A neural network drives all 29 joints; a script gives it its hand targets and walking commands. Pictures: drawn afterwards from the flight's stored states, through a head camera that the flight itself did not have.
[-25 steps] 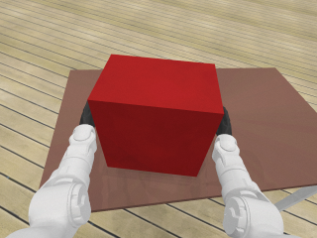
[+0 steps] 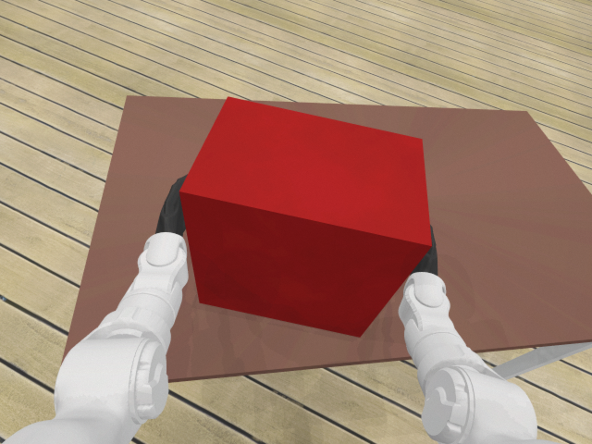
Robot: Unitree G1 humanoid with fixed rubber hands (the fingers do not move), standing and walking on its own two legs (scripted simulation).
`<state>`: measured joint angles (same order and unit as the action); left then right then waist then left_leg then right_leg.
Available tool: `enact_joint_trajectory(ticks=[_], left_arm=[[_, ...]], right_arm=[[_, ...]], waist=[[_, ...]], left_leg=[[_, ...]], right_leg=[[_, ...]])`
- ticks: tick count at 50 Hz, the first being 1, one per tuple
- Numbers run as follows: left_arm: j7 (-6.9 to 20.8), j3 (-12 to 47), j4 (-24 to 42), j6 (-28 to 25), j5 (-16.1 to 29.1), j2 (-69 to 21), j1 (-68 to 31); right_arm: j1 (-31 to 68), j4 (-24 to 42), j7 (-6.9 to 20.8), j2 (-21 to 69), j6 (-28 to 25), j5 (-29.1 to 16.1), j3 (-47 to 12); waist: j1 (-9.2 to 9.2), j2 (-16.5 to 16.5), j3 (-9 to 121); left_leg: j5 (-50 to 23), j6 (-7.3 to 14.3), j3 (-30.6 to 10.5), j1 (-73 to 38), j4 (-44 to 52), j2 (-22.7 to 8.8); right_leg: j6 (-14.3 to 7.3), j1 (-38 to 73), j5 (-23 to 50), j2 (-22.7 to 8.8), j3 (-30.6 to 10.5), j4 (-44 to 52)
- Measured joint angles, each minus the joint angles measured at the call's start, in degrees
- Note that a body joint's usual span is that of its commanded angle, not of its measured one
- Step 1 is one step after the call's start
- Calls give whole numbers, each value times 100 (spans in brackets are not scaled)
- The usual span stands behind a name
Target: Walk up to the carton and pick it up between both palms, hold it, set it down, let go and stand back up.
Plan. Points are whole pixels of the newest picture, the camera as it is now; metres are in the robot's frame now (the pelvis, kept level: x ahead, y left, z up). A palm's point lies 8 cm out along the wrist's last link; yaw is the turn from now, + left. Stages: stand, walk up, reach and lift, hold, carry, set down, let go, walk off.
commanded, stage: set down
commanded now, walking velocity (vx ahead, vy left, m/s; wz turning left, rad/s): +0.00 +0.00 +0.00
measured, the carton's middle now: (300, 228) +0.42 -0.07 +0.00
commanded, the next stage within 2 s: none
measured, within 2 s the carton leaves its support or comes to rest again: rests again in 0.60 s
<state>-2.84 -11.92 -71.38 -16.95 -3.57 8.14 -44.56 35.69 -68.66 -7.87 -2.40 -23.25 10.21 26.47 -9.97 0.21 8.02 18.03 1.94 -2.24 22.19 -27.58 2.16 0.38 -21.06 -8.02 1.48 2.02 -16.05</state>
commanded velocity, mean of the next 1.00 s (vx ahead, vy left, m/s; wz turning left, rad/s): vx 0.00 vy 0.00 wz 0.00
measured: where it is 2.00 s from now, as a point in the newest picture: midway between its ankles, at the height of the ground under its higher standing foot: outside the picture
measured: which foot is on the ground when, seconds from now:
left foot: down 0.00-1.00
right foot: down 0.00-1.00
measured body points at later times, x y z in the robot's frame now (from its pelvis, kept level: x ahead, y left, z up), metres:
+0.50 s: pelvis -0.02 -0.02 +0.00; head +0.04 +0.01 +0.44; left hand +0.44 +0.11 +0.04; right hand +0.34 -0.26 +0.02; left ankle -0.08 +0.06 -0.74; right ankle -0.03 -0.15 -0.74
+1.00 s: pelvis -0.05 -0.01 -0.01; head +0.01 +0.02 +0.44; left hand +0.41 +0.12 +0.05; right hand +0.32 -0.27 +0.03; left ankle -0.08 +0.06 -0.74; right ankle -0.03 -0.15 -0.74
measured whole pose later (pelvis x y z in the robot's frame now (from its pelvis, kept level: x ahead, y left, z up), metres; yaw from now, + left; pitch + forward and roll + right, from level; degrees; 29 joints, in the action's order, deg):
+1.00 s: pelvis -0.05 -0.01 -0.01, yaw +0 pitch +18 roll -3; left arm -1.0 4.0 -90.6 -17.9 11.7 12.8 -58.6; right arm 44.3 -79.2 -7.4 -8.9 -18.8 -4.6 20.3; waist -8.6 0.1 13.3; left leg 15.9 2.0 -2.2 32.8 -30.8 2.9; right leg 0.7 -33.0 -7.4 0.7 2.0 -22.4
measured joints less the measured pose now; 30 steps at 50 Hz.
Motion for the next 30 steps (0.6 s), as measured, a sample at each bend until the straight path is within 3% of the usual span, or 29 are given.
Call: enact_joint_trajectory(ticks=[2,8,19,24,30], left_arm=[[8,0,-78,-93,0,13,-29],[18,0,-290,-307,18,24,-73],[61,144,-572,-224,126,182,-342],[21,552,-951,-48,496,288,-768],[81,849,-1343,-6,755,411,-1172]], right_arm=[[-1,-5,0,0,-50,0,0],[42,-294,94,-90,-387,0,21],[254,-600,101,-127,-410,-72,46],[467,-747,103,-171,-189,-520,-20],[534,-349,82,-217,222,-723,-325]], waist=[[1,0,-20],[68,0,-21],[112,0,-40],[154,0,-3],[110,-9,-3]], left_leg=[[-16,0,0,10,0,1],[15,0,0,20,0,-6],[-150,-1,0,52,0,-13],[-153,-1,-1,160,1,-43],[-149,1,2,413,0,11]], right_leg=[[56,-7,17,-3,0,0],[-75,-16,-74,11,1,0],[-1,-37,-13,12,1,0],[-17,-185,28,41,2,-62],[40,-553,29,-20,-1,-302]])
